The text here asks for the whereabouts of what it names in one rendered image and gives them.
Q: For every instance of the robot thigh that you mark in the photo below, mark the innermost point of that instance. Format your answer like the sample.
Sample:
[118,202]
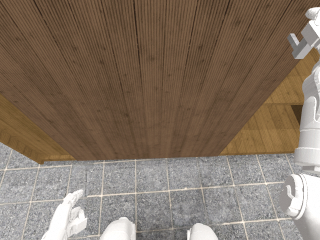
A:
[121,229]
[201,232]

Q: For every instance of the left robot forearm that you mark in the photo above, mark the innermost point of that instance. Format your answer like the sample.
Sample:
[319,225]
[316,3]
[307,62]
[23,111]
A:
[55,234]

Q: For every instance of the right robot upper arm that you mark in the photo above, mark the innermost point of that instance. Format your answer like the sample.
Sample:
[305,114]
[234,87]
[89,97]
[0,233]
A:
[300,199]

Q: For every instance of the wardrobe door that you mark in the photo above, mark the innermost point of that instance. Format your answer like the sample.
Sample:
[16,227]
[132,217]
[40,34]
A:
[145,79]
[20,127]

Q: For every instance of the right robot forearm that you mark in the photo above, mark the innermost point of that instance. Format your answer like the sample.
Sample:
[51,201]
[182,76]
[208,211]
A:
[307,154]

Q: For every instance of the left robot thigh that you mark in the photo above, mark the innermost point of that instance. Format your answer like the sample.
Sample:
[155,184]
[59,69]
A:
[121,229]

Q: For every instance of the robot right hand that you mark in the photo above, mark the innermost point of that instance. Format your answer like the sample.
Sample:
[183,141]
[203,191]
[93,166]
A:
[311,32]

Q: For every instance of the right robot thigh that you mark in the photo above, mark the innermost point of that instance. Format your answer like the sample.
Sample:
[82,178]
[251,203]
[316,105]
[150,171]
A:
[201,232]

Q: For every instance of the robot left hand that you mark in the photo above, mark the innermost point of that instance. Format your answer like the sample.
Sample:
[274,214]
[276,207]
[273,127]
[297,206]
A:
[65,217]

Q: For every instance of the handle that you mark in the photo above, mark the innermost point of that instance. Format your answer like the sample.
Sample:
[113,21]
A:
[300,49]

